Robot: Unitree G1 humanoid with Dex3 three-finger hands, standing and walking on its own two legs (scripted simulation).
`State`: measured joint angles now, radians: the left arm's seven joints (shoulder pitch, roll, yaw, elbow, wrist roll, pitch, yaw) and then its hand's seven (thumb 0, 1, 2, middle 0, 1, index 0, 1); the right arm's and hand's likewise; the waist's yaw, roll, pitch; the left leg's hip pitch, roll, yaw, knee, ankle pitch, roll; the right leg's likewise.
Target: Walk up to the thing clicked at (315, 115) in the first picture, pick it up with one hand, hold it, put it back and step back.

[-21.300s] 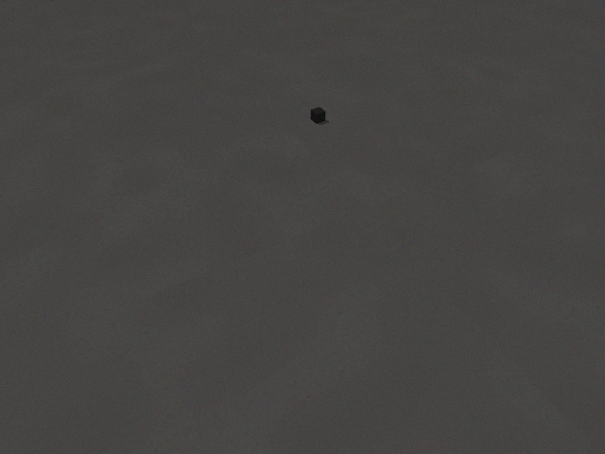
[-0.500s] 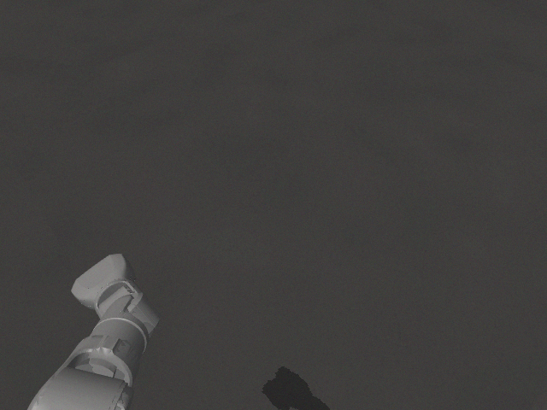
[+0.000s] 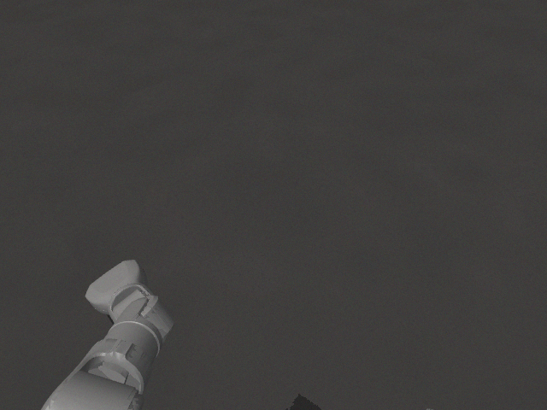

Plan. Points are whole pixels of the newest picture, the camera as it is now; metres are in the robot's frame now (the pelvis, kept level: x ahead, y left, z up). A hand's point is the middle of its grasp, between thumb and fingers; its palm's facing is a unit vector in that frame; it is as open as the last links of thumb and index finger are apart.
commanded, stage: hold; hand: left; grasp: from above
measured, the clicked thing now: (136, 314) +0.33 +0.24 -0.09
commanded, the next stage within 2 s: crouch in 1.58 s
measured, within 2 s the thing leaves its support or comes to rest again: neither
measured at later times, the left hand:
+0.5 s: hand (130, 305) +0.32 +0.23 -0.03, palm faces -0.29 -0.32 -0.90, open 9.7 cm
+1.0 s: hand (123, 311) +0.30 +0.23 -0.01, palm faces -0.28 -0.33 -0.90, open 9.7 cm
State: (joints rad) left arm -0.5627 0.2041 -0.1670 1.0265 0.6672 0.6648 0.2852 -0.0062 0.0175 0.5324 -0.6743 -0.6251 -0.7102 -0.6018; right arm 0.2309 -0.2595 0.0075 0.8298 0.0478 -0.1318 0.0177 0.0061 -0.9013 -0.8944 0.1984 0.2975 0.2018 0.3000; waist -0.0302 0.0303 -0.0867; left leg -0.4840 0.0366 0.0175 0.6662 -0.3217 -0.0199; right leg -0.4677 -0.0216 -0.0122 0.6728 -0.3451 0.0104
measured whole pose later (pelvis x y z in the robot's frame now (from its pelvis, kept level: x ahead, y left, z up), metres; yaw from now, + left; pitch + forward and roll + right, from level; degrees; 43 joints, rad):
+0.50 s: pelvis +0.00 +0.00 +0.01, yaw +0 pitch +5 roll +0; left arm -0.52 0.21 -0.22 0.91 0.69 0.71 0.21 -0.01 0.02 0.53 -0.67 -0.63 -0.71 -0.60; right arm 0.22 -0.26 0.02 0.81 0.05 -0.12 0.05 0.01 -0.91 -0.90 0.20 0.30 0.20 0.30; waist 0.00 0.04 -0.07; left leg -0.37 0.03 0.03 0.57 -0.28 -0.02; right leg -0.36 -0.02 -0.01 0.59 -0.31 0.01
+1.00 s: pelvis +0.00 +0.00 +0.01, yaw +0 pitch +3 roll +0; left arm -0.44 0.22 -0.25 0.74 0.71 0.77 0.11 -0.01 0.02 0.52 -0.67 -0.63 -0.71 -0.60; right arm 0.17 -0.26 0.04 0.77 0.06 -0.12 0.03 0.01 -0.92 -0.90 0.20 0.30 0.20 0.30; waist 0.02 0.05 -0.06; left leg -0.32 0.03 0.02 0.54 -0.26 -0.02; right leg -0.31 -0.03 -0.01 0.56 -0.29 0.01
